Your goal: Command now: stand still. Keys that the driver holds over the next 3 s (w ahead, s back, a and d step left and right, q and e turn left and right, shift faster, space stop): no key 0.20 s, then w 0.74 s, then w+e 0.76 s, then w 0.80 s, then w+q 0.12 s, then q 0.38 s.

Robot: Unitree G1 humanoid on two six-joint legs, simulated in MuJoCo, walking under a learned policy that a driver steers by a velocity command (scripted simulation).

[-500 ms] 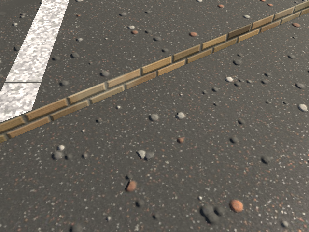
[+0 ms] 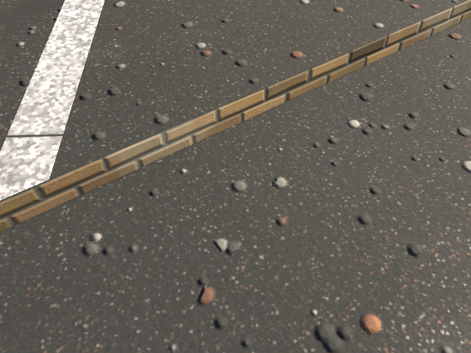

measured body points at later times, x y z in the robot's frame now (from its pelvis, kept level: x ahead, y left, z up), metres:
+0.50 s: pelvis +0.06 -0.04 -0.01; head +0.07 -0.05 +0.44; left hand +0.13 +0.23 -0.14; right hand +0.00 -0.29 -0.17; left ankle -0.05 +0.11 -0.74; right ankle +0.08 -0.14 -0.74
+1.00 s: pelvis +0.30 -0.02 -0.02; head +0.34 -0.03 +0.43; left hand +0.19 +0.22 -0.15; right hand +0.54 -0.24 -0.11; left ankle +0.46 +0.08 -0.73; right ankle +0.08 -0.14 -0.73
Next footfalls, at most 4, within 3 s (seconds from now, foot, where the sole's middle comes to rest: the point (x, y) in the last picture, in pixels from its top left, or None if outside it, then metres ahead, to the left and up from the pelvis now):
1.00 left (215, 352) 0.50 0.09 -0.77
1.58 right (310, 270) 0.76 -0.20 -0.77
2.10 left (284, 179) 1.13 -0.15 -0.77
2.66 right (371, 149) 1.29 -0.50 -0.77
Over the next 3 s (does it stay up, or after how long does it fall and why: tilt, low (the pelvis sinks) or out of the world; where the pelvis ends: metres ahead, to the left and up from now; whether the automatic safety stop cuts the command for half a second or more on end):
stays up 1.27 -0.38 0.00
